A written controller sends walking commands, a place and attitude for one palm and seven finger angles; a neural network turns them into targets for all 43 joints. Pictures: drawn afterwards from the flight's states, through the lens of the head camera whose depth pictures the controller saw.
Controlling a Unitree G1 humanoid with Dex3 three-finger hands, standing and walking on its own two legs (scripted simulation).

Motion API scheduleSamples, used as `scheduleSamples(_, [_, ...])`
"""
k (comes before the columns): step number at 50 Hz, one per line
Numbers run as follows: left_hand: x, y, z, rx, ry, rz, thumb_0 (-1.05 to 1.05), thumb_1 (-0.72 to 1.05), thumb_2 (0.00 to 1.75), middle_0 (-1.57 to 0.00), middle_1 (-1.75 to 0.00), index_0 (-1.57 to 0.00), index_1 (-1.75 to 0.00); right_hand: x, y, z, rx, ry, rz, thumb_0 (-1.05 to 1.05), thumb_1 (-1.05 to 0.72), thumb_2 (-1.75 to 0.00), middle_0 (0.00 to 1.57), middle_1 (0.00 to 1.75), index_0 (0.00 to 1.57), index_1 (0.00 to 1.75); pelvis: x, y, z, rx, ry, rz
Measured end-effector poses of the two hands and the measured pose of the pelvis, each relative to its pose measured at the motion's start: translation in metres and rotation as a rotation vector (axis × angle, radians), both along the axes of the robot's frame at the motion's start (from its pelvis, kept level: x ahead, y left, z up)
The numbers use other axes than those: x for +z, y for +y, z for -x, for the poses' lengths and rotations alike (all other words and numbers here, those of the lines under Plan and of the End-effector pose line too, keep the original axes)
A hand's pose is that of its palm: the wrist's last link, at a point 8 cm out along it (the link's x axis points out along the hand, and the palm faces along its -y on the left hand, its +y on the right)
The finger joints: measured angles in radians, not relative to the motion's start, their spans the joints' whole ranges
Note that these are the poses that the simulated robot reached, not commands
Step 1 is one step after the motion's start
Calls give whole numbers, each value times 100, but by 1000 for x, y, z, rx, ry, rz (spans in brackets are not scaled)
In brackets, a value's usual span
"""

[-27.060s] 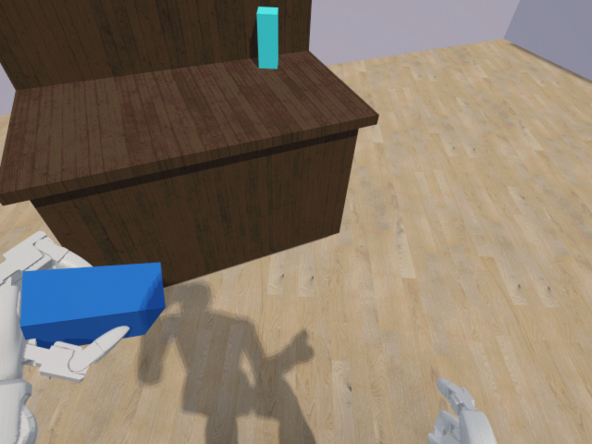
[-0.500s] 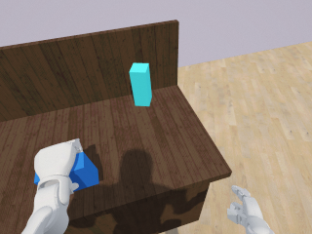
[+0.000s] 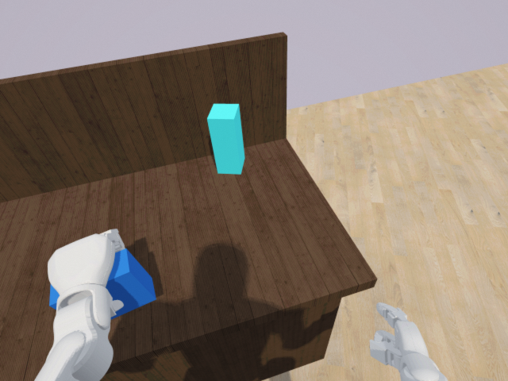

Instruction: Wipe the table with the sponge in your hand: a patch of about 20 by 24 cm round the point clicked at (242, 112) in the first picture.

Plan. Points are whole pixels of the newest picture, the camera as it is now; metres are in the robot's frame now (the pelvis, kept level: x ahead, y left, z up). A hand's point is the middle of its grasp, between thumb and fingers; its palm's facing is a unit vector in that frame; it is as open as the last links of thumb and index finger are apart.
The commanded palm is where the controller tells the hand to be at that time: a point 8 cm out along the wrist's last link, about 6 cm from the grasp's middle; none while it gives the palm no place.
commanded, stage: lower the sponge onto the table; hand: left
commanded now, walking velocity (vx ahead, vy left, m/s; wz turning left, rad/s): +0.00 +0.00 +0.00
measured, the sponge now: (112, 294) +0.23 +0.29 +0.00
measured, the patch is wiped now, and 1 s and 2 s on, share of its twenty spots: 0.00 0.05 0.30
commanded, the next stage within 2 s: wipe forward along the first lane in 0.68 s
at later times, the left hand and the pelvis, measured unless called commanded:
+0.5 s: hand (117, 293) +0.23 +0.28 +0.01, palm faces -0.07 -0.14 -0.99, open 9.2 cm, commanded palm +0.21 +0.26 +0.08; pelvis +0.00 +0.00 +0.00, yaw +1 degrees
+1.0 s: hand (118, 296) +0.23 +0.29 -0.01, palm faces -0.13 -0.10 -0.99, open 9.2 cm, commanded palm +0.23 +0.28 +0.05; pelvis +0.00 +0.00 -0.01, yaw +1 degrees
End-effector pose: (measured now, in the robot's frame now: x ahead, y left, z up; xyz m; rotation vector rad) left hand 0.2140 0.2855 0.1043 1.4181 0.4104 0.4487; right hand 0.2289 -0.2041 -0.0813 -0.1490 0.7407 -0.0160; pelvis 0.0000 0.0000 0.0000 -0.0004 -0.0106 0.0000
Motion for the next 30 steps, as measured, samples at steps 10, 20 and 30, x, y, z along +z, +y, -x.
scheduleSamples(10, [-44, -25, 9, -164, 181, 95, 0, -46, 106, -83, -143, -84, -143, 7, -5, -7, 27, -31, 82, 1, -90, -90, 20, 30, 20, 30, -2, 1, 1, 17, 5, 6])
scheduleSamples(20, [-19, -13, -3, -81, 8, -17, 0, -46, 106, -83, -143, -84, -143, -3, 2, -1, -2, 3, 10, 1, -91, -90, 20, 30, 20, 30, -2, 2, -1, -2, 20, 2])
scheduleSamples(30, [-56, -23, 1, -98, 191, 73, 0, -46, 106, -83, -143, -84, -144, 0, -5, -1, 10, 4, 56, 1, -90, -90, 20, 30, 20, 30, -4, -1, 0, 15, 24, 3])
